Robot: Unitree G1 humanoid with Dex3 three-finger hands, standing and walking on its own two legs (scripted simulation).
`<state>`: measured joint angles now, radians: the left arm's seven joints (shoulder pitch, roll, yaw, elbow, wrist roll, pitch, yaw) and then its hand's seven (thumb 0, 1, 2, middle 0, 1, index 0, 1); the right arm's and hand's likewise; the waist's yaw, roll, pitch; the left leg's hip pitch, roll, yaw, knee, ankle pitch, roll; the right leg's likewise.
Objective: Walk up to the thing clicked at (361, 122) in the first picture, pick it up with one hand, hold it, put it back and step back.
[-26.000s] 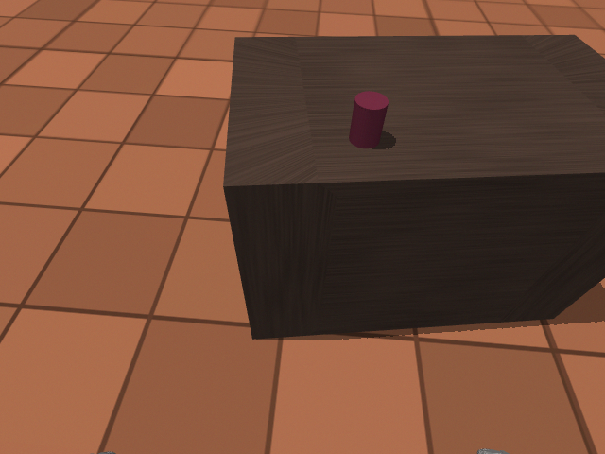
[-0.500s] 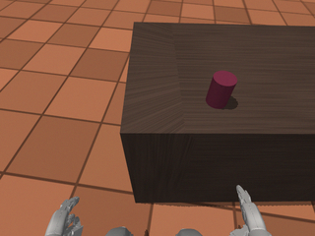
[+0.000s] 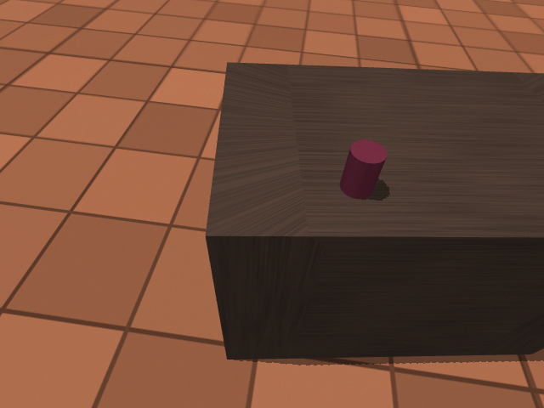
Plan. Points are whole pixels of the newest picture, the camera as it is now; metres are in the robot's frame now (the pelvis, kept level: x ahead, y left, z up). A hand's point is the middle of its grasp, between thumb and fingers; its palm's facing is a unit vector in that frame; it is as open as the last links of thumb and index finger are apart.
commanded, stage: home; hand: right
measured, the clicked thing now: (361, 170) +0.52 -0.19 +0.03
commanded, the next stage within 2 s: stand in 1.18 s
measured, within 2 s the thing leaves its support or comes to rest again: neither
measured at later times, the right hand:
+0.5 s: hand out of the picture +0.07 -0.24 -0.14, palm faces -0.04 +0.93 -0.36, open 17.4 cm
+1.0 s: hand out of the picture +0.08 -0.24 -0.14, palm faces -0.03 +0.93 -0.36, open 17.3 cm
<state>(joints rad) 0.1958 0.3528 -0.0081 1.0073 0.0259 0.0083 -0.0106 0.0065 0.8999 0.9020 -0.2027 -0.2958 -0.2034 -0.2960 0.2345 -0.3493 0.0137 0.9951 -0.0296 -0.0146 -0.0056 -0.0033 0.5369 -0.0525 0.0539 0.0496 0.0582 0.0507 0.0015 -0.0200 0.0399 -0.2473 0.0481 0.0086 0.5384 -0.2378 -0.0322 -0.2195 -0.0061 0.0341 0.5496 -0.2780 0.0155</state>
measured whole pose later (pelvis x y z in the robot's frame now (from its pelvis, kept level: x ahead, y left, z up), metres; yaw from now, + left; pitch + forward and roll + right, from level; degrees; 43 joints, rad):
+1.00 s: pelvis +0.01 +0.01 +0.01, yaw +1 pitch -3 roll +0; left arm 0.13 0.35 -0.01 1.14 0.02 0.00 0.00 0.00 0.90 0.90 -0.20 -0.30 -0.20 -0.30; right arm 0.12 -0.35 0.00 1.14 -0.01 0.00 0.00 0.00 0.51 -0.07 0.06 0.05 0.06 0.05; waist 0.00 -0.02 0.06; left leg -0.14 0.03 0.01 0.36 -0.16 -0.02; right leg -0.10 -0.03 0.03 0.35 -0.19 0.04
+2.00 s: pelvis +0.04 +0.01 +0.01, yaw +1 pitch -2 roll +0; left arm 0.11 0.35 0.00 1.12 0.01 0.00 0.00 0.00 0.90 0.90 -0.20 -0.30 -0.20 -0.30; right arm 0.10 -0.35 0.00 1.13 -0.01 -0.01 -0.01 0.01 -0.89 -0.90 0.20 0.30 0.20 0.30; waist 0.00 -0.01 0.06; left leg -0.11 0.03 0.01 0.33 -0.18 -0.03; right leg -0.07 -0.03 0.03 0.33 -0.22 0.03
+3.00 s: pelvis +0.03 +0.01 +0.02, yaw +1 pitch -2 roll +0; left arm 0.13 0.35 0.00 1.12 0.01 -0.01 0.00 0.00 0.90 0.90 -0.20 -0.30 -0.20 -0.30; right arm 0.12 -0.34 0.00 1.13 -0.01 0.00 0.00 0.01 -0.91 -0.90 0.20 0.30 0.20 0.30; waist 0.00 -0.01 0.06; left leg -0.11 0.03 0.01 0.32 -0.17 -0.03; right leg -0.07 -0.03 0.03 0.32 -0.21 0.03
